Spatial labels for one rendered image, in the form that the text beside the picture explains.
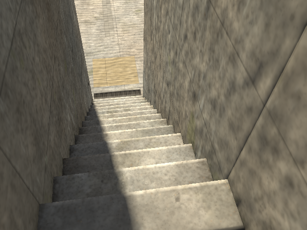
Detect stairs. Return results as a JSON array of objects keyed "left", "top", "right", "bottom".
[{"left": 52, "top": 95, "right": 213, "bottom": 202}]

